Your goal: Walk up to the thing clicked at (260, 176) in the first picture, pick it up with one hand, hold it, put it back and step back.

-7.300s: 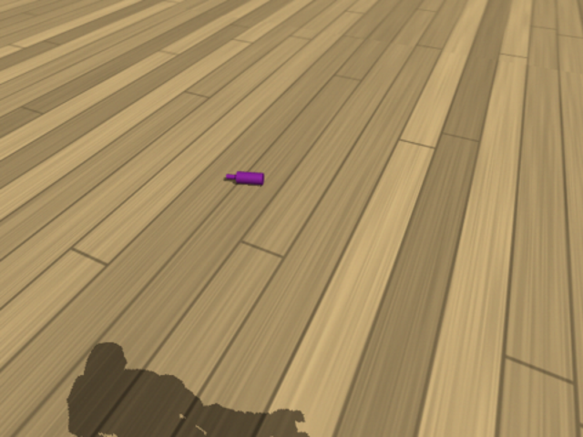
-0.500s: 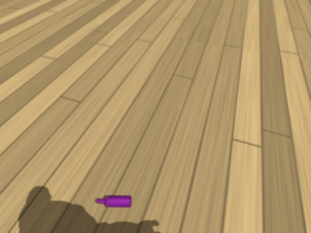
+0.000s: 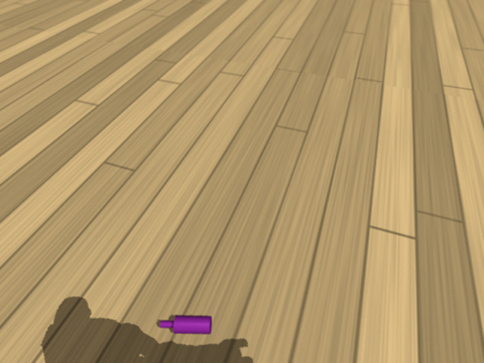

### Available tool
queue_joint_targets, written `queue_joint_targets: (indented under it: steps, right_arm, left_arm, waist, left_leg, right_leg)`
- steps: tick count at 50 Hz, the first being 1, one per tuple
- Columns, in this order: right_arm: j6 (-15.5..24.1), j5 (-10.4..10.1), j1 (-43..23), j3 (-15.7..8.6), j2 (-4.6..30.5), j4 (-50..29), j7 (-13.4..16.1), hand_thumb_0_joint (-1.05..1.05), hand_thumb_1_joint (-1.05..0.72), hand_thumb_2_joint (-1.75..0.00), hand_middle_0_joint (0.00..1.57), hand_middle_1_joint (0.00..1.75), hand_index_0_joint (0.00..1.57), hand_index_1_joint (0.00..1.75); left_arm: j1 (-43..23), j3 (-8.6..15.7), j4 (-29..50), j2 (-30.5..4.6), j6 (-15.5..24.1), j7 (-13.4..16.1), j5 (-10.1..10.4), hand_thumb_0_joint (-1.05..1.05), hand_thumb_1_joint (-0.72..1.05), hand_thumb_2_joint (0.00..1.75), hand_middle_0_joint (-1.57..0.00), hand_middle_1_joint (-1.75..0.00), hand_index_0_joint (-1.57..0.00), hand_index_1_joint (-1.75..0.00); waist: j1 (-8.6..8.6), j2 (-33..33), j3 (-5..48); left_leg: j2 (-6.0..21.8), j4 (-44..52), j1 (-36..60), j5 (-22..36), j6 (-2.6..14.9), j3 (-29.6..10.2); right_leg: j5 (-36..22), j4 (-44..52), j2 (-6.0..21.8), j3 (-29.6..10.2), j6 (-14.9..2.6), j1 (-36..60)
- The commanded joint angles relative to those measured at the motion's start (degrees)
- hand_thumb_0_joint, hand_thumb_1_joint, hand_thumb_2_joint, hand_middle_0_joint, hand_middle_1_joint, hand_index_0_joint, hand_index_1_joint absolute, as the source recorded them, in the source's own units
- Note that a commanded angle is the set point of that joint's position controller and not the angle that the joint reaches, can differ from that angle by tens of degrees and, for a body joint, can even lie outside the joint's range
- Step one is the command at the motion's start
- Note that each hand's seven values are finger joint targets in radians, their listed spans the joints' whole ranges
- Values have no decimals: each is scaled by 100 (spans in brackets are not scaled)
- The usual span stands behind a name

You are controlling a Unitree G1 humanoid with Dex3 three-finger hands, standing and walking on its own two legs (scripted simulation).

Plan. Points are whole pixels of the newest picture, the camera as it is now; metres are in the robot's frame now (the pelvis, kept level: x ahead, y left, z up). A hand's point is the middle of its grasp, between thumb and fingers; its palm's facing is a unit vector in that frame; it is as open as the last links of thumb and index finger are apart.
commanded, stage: walk up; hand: left
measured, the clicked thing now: (185, 324) +0.44 +0.27 -0.75
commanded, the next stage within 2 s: stand in 0.60 s
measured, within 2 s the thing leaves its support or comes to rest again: neither
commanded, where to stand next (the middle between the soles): +0.04 -0.01 m, yaw +0 degrees
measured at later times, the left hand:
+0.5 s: hand out of the picture +0.09 +0.25 -0.16, palm faces +0.00 -0.95 -0.31, open 7.4 cm
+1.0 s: hand out of the picture +0.09 +0.25 -0.16, palm faces -0.01 -0.94 -0.33, open 7.4 cm
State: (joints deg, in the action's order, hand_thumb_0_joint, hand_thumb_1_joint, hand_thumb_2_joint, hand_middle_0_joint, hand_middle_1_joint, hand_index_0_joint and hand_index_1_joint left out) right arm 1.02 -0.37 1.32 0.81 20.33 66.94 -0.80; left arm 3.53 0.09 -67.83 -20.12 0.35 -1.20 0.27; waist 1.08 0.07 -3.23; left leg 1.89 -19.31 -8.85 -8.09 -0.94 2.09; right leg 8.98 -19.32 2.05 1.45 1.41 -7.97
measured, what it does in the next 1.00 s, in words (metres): stands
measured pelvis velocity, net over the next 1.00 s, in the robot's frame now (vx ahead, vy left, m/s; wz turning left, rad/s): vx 0.02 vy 0.00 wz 0.00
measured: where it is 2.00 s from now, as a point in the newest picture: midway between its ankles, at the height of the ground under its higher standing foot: outside the picture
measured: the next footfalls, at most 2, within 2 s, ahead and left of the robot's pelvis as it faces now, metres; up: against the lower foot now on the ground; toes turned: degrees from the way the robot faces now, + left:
none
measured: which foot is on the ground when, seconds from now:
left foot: down 0.00-1.00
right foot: down 0.00-1.00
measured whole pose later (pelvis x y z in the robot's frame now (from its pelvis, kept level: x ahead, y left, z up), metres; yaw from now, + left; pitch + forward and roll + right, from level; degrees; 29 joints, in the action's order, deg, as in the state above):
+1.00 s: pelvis +0.02 +0.00 +0.00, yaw +0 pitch -2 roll +0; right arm 0.4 0.5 4.9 0.2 19.9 65.7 -0.9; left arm 5.8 0.2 -65.6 -20.1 0.5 -0.8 -0.3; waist 0.0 0.0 -2.5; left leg 1.9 -18.3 -7.7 -9.0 -1.2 1.9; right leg 10.2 -18.8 2.1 1.7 1.3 -6.9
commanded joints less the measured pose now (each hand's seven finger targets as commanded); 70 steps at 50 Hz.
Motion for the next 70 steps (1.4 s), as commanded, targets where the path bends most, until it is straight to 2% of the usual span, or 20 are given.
queue_joint_targets:
  steps: [1, 7, 10, 17, 20, 22, 29, 30, 36, 41, 44, 49, 53, 55, 70]
  right_arm:
    - [129, 32, -272, -251, 1264, -247, 97, 0, -90, -90, 20, 30, 20, 30]
    - [114, 52, -203, -264, 1241, -218, 105, 0, -90, -90, 20, 30, 20, 30]
    - [119, 46, -173, -269, 1222, -259, 104, 0, -90, -90, 20, 30, 20, 30]
    - [106, 59, -52, -280, 1217, -260, 113, 0, -90, -90, 20, 30, 20, 30]
    - [109, 71, 7, -265, 1203, -262, 113, 0, -90, -90, 20, 30, 20, 30]
    - [116, 63, -26, -279, 1226, -277, 115, 0, -90, -90, 20, 30, 20, 30]
    - [114, 74, 29, -293, 1219, -292, 118, 0, -90, -90, 20, 30, 20, 30]
    - [87, 119, 39, -290, 1183, -348, 109, 0, -90, -90, 20, 30, 20, 30]
    - [76, 109, 74, -288, 1172, -387, 95, 0, -90, -90, 20, 30, 20, 30]
    - [80, 102, 90, -307, 1197, -415, 90, 0, -90, -90, 20, 30, 20, 30]
    - [67, 91, 81, -299, 1218, -416, 84, 0, -90, -90, 20, 30, 20, 30]
    - [55, 92, 116, -281, 1176, -419, 85, 0, -90, -90, 20, 30, 20, 30]
    - [59, 103, 74, -301, 1205, -446, 89, 0, -90, -90, 20, 30, 20, 30]
    - [65, 99, 77, -291, 1200, -434, 91, 0, -90, -90, 20, 30, 20, 30]
    - [55, 89, 73, -288, 1210, -485, 106, 0, -90, -90, 20, 30, 20, 30]
  left_arm:
    - [-272, 233, 274, -1221, 86, 86, -26, 0, 90, 90, -20, -30, -20, -30]
    - [-307, 253, 303, -1182, 64, 89, -44, 0, 90, 90, -20, -30, -20, -30]
    - [-227, 281, 307, -1183, 69, 93, -57, 0, 90, 90, -20, -30, -20, -30]
    - [-246, 307, 349, -1170, 57, 100, -61, 0, 90, 90, -20, -30, -20, -30]
    - [-294, 308, 387, -1168, 51, 94, -56, 0, 90, 90, -20, -30, -20, -30]
    - [-219, 305, 361, -1144, 44, 91, -50, 0, 90, 90, -20, -30, -20, -30]
    - [-239, 308, 395, -1132, 47, 91, -71, 0, 90, 90, -20, -30, -20, -30]
    - [-174, 284, 476, -1188, 83, 103, -88, 0, 90, 90, -20, -30, -20, -30]
    - [-182, 268, 529, -1197, 110, 114, -75, 0, 90, 90, -20, -30, -20, -30]
    - [-68, 253, 553, -1212, 127, 126, -68, 0, 90, 90, -20, -30, -20, -30]
    - [-63, 228, 577, -1197, 131, 125, -71, 0, 90, 90, -20, -30, -20, -30]
    - [-56, 226, 603, -1235, 126, 134, -68, 0, 90, 90, -20, -30, -20, -30]
    - [-48, 232, 620, -1246, 136, 149, -75, 0, 90, 90, -20, -30, -20, -30]
    - [-31, 220, 615, -1219, 135, 148, -61, 0, 90, 90, -20, -30, -20, -30]
    - [0, 222, 637, -1230, 131, 162, -70, 0, 90, 90, -20, -30, -20, -30]
  waist:
    - [-66, -31, 623]
    - [-98, 0, 469]
    - [-84, -7, 558]
    - [-118, 2, 493]
    - [-131, 42, 426]
    - [-98, 113, 442]
    - [-141, 54, 514]
    - [-128, 73, 489]
    - [-159, 34, 460]
    - [-151, -11, 521]
    - [-144, 17, 446]
    - [-158, 23, 430]
    - [-138, -70, 618]
    - [-131, 16, 535]
    - [-119, 30, 546]
  left_leg:
    - [612, 376, 286, 337, 135, -552]
    - [597, 486, 113, -48, 136, -576]
    - [626, 425, 201, 158, 153, -575]
    - [621, 406, 182, 138, 141, -569]
    - [598, 470, 4, -44, 135, -589]
    - [619, 482, 54, 48, 141, -632]
    - [607, 482, 38, 44, 153, -628]
    - [610, 467, 88, 62, 101, -601]
    - [592, 439, 149, 107, 104, -590]
    - [624, 373, 319, 480, 98, -579]
    - [610, 379, 255, 284, 119, -584]
    - [591, 410, 212, 269, 95, -581]
    - [647, 298, 383, 680, 131, -551]
    - [630, 325, 349, 806, 101, -556]
    - [660, 327, 461, 914, 118, -524]
  right_leg:
    - [-413, 465, 611, -524, -179, 130]
    - [-86, 542, 585, -523, -181, 79]
    - [-116, 524, 570, -489, -191, 124]
    - [-75, 533, 551, -494, -191, 50]
    - [-92, 495, 562, -518, -189, 104]
    - [-105, 459, 543, -497, -191, 102]
    - [-165, 457, 549, -469, -184, 197]
    - [-25, 461, 594, -495, -172, 147]
    - [-123, 447, 602, -503, -179, 54]
    - [-290, 405, 599, -490, -186, 57]
    - [-173, 464, 600, -493, -179, 39]
    - [-208, 432, 608, -499, -187, 77]
    - [-565, 386, 644, -494, -195, 179]
    - [-669, 362, 615, -450, -183, 205]
    - [-830, 394, 626, -438, -188, 293]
